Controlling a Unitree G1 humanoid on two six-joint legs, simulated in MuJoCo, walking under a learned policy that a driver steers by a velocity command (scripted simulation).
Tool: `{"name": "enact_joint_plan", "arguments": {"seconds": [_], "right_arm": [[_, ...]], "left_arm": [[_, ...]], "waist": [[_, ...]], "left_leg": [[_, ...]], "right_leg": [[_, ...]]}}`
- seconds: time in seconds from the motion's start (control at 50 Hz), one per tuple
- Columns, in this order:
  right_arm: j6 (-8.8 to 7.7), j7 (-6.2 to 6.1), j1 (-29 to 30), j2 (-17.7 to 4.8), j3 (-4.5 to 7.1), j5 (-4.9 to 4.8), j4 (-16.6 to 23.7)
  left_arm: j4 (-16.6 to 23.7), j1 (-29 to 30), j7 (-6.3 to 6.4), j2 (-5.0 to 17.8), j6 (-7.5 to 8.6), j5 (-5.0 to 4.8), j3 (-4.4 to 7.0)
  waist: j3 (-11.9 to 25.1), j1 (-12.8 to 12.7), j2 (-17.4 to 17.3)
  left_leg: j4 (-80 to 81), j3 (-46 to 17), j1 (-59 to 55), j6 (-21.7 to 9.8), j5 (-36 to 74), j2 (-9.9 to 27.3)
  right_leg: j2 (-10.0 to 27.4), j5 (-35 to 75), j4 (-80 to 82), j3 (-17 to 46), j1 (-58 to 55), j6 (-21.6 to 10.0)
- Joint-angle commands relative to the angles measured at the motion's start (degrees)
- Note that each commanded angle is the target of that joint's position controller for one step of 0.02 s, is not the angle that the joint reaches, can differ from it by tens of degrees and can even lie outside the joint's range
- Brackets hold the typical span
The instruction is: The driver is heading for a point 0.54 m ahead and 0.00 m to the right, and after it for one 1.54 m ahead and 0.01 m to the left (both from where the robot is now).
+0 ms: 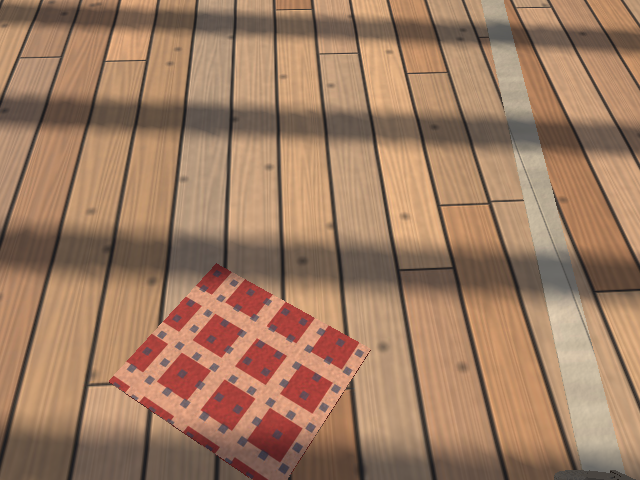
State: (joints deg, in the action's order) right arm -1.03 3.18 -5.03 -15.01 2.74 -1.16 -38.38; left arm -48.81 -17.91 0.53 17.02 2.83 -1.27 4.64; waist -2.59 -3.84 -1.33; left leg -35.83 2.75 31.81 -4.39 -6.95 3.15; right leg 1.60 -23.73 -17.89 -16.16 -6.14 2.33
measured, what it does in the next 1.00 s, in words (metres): walks ahead: left foot, then right foot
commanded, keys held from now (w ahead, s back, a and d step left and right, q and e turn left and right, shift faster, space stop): w+q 0.12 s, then w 0.08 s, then w+e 0.52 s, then w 0.28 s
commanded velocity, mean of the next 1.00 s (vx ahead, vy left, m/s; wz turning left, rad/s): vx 0.50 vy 0.00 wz -0.07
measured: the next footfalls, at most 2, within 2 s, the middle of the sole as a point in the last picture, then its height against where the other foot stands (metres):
left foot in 0.02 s outside the picture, level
right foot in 0.56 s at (389, 455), level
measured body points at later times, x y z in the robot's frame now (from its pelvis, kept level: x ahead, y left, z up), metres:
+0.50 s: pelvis +0.28 +0.02 +0.01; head +0.31 +0.02 +0.46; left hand +0.45 +0.27 -0.09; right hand +0.36 -0.27 -0.10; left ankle +0.14 +0.10 -0.72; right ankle +0.47 -0.10 -0.70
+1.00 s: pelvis +0.58 +0.00 +0.02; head +0.61 -0.01 +0.47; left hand +0.66 +0.27 -0.10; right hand +0.76 -0.27 -0.07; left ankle +0.77 +0.12 -0.69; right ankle +0.47 -0.09 -0.72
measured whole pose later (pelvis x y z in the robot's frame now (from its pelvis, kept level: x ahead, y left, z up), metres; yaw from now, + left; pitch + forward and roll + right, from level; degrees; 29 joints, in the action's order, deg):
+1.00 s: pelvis +0.58 +0.00 +0.02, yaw -8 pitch +2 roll -1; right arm -5.7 1.2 -4.6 -15.6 1.6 0.0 -39.5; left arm -44.5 -19.5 0.0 16.4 3.1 -1.0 2.7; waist -1.0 -4.6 -1.9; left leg -29.7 -3.1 33.1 1.4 3.5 2.7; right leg -6.2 -17.8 -18.6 7.3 2.4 -4.3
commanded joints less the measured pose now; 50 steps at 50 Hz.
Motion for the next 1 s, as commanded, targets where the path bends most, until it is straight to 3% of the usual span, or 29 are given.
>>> {"name": "enact_joint_plan", "arguments": {"seconds": [0.02, 0.04, 0.06, 0.08, 0.1, 0.12, 0.14, 0.16, 0.22, 0.32, 0.38, 0.46, 0.5, 0.52, 0.54, 0.56, 0.58, 0.6, 0.62, 0.64, 0.66, 0.68, 0.7, 0.76, 0.86, 0.94, 1.0], "right_arm": [[0.09, -0.90, -16.9, -12.0, 5.59, -0.26, -0.1], [0.57, -2.21, -21.6, -18.0, 7.20, -0.60, -1.2], [-0.64, -1.73, -18.8, -20.1, 6.77, -0.24, 1.4], [-1.62, -1.15, -18.4, -14.4, 5.20, -0.04, 1.6], [-2.31, -1.13, -16.6, -12.3, 4.53, 0.14, 1.3], [-2.57, -1.21, -12.8, -10.9, 4.08, 0.04, 1.6], [-2.64, -1.49, -9.6, -8.4, 3.28, 0.35, 2.3], [-2.67, -1.78, -8.1, -7.4, 2.79, 1.06, 3.1], [-3.30, -2.50, -9.0, -8.3, 2.79, 1.10, 1.9], [-3.61, -3.30, -11.8, -9.1, 2.51, 1.26, -0.9], [-3.90, -3.20, -13.6, -10.1, 2.60, 1.35, -2.9], [-3.16, -3.33, -15.0, -10.3, 2.92, 1.14, -5.4], [-2.51, -3.77, -14.0, -10.9, 3.21, 0.93, -5.7], [-2.22, -4.04, -13.1, -11.6, 3.38, 0.98, -5.5], [-1.77, -4.37, -12.4, -12.2, 3.50, 1.05, -5.2], [-1.23, -4.78, -11.4, -11.9, 3.23, 1.04, -4.7], [-1.40, -5.33, -12.6, -10.2, 2.33, 2.00, -3.4], [-2.95, -4.01, -20.1, -3.0, 0.03, 2.99, -2.0], [-4.82, -3.04, -15.2, -7.4, 0.56, 1.36, -2.4], [-6.12, -2.37, -9.2, -9.8, 1.11, -0.65, -0.1], [-6.85, -2.51, -6.1, -9.4, 0.84, -0.25, 0.7], [-7.05, -2.79, -5.0, -9.5, 1.15, 1.13, 1.0], [-6.67, -2.92, -5.7, -9.5, 1.45, 1.79, 1.2], [-5.05, -3.13, -8.9, -7.5, 1.11, 2.12, 0.4], [-4.83, -3.06, 0.0, -4.4, -0.19, 1.90, 2.1], [-5.59, -2.20, 6.0, -5.2, 0.00, 0.92, 3.7], [-6.13, -1.56, 6.8, -6.4, 0.49, 0.98, 4.6]], "left_arm": [[3.7, 3.2, 0.73, 10.8, -0.39, -0.65, 2.27], [5.6, 0.8, 0.66, 5.1, 0.19, 1.70, 0.47], [8.2, -0.7, 0.05, 1.7, 2.25, 1.77, -1.19], [9.1, 6.1, -0.74, 7.4, 3.92, -0.40, 0.06], [10.2, 8.8, -1.05, 7.6, 4.91, -1.36, -0.02], [9.5, 8.6, -0.57, 6.9, 5.31, -0.17, -0.09], [8.5, 7.7, -0.32, 7.6, 4.97, 1.06, 0.37], [7.9, 6.3, -0.54, 7.6, 4.20, 1.25, 0.52], [7.1, 5.1, -0.67, 5.1, 2.48, 1.71, -0.03], [8.4, 13.1, -1.23, 3.1, 2.20, 0.74, -1.20], [9.5, 17.0, -2.04, 3.0, 2.47, 0.03, -1.53], [11.3, 19.6, -3.57, 3.4, 2.68, -0.18, -1.58], [11.7, 18.2, -4.30, 3.8, 2.74, 0.07, -1.41], [11.4, 15.8, -4.36, 4.7, 2.60, 0.28, -0.99], [10.5, 11.4, -4.19, 6.2, 2.34, 0.47, -0.10], [8.6, 3.6, -3.78, 8.6, 2.14, 0.59, 1.30], [7.6, -5.0, -3.08, 12.7, 1.77, 0.59, 2.56], [7.4, -6.7, -3.23, 16.5, 2.06, -0.11, 3.24], [7.3, -8.4, -3.07, 10.5, 1.95, -0.48, 1.86], [8.1, -5.2, -2.63, 9.1, 1.87, 0.05, 1.37], [9.0, -1.7, -2.37, 8.7, 1.72, 0.41, 1.18], [9.9, 1.2, -2.21, 7.7, 1.61, 0.63, 0.81], [10.7, 2.7, -1.96, 6.8, 1.63, 1.23, 0.39], [11.1, 3.7, -1.28, 6.6, 1.57, 0.90, 0.27], [8.7, 0.1, -0.26, 8.2, 1.37, 0.43, 0.45], [6.6, -3.8, -0.32, 8.5, 0.95, 0.15, 0.38], [5.5, -5.0, -0.08, 8.9, 0.24, 0.30, 0.61]], "waist": [[9.8, 12.5, 3.8], [13.7, 11.4, -8.1], [22.1, 7.2, -13.7], [19.6, 10.9, -5.4], [12.4, 9.8, -4.2], [8.3, 6.9, 0.7], [6.4, 4.9, 0.2], [6.0, 3.5, -1.2], [5.4, 2.8, -1.0], [1.8, 6.7, -2.4], [-0.4, 8.6, -2.3], [-2.4, 9.2, -1.4], [-1.2, 7.8, -2.0], [1.0, 6.3, -3.0], [4.4, 3.9, -3.7], [9.0, -0.4, -2.4], [15.4, -3.3, 3.5], [21.7, 1.9, 17.6], [23.4, -2.4, 11.5], [14.8, -2.9, 8.9], [10.0, -1.4, 2.7], [6.4, 0.6, 0.7], [5.7, 2.5, 2.0], [4.6, 4.6, 4.0], [2.5, 0.8, 4.9], [1.0, -1.9, 5.3], [0.7, -1.3, 5.8]], "left_leg": [[4.3, 2.7, -25.2, -5.3, -0.9, -6.8], [6.0, -17.9, -42.4, -10.7, -1.7, 5.2], [16.3, -50.5, -53.4, -21.2, -12.8, 16.1], [20.0, -47.0, -52.3, -18.0, -14.1, 15.4], [19.9, -38.5, -45.4, -15.7, -10.8, 13.5], [19.7, -32.1, -37.1, -13.5, -4.9, 10.7], [20.3, -26.8, -31.2, -12.2, 1.7, 8.9], [21.5, -24.5, -27.2, -11.9, 5.9, 7.9], [23.8, -17.9, -22.5, -12.2, 15.6, 6.6], [26.4, -9.3, -23.0, -8.2, 11.7, 4.4], [27.8, -8.1, -25.7, -7.6, 7.1, 6.6], [25.1, -6.3, -35.7, -6.7, 12.2, 10.3], [21.2, -4.7, -38.8, -5.3, 22.8, 11.1], [17.5, -3.6, -39.4, -4.5, 33.1, 10.7], [11.0, -2.3, -39.4, -3.5, 43.6, 9.8], [-0.3, 0.4, -36.1, -1.7, 47.9, 7.3], [-17.6, 1.9, -23.2, 0.7, 32.2, 5.0], [-37.7, -1.5, 2.4, 5.0, -19.7, -7.9], [-42.7, -10.2, 9.9, 4.1, -24.6, -6.7], [-41.8, -10.2, 13.8, 3.1, -19.7, -3.7], [-37.8, -9.3, 12.5, 2.6, -15.6, -1.3], [-32.8, -8.9, 10.1, 3.2, -13.3, 0.2], [-30.2, -9.2, 6.2, 3.7, -11.8, 1.2], [-23.0, -6.9, 3.4, 6.4, -9.9, 2.1], [-3.0, -4.6, -1.2, 8.2, 10.3, 0.6], [4.7, -4.9, -1.0, 6.7, 14.4, -0.7], [7.8, -5.3, 1.0, 4.2, 7.9, -1.2]], "right_leg": [[11.4, 57.2, -26.7, 1.8, 8.6, -5.7], [6.0, 22.5, -46.6, 1.8, 28.5, -2.4], [-5.0, -11.7, -61.3, 14.7, 45.5, -0.5], [-1.5, -8.1, -62.8, 22.0, 51.8, -1.7], [0.8, -3.0, -59.3, 21.1, 53.2, -3.1], [3.4, 1.2, -54.0, 21.1, 50.1, -3.2], [5.2, 4.2, -49.4, 20.9, 46.2, -2.8], [6.0, 6.2, -47.9, 20.9, 42.7, -2.4], [6.0, 11.0, -42.0, 18.8, 40.6, 0.0], [5.4, 28.9, -24.4, 17.4, 41.7, 0.2], [4.2, 33.5, -18.3, 16.9, 41.6, -1.1], [2.6, 27.2, -14.3, 17.7, 46.7, -4.0], [1.2, 22.0, -13.4, 16.4, 45.0, -5.8], [-0.6, 19.3, -13.7, 14.7, 40.9, -6.8], [-2.9, 17.4, -14.0, 12.7, 34.5, -8.0], [-5.3, 19.4, -12.0, 11.6, 23.4, -9.7], [3.0, 22.3, -12.4, 24.5, 6.3, -13.5], [16.4, 11.5, -7.4, 55.8, -14.2, -25.2], [16.3, 1.7, -0.6, 62.4, -17.2, -24.1], [14.9, 2.3, 0.9, 54.7, -10.8, -21.4], [12.9, 6.8, 1.6, 49.2, -2.6, -19.9], [11.3, 13.6, 2.5, 45.2, 4.8, -19.5], [9.5, 19.0, 3.6, 42.5, 9.3, -19.3], [7.7, 28.3, 5.5, 35.9, 16.0, -19.7], [3.4, 28.1, 6.3, 27.1, 20.7, -15.4], [6.2, 23.6, 4.7, 29.9, 15.2, -14.7], [9.5, 27.7, 0.8, 32.8, 7.5, -13.8]]}}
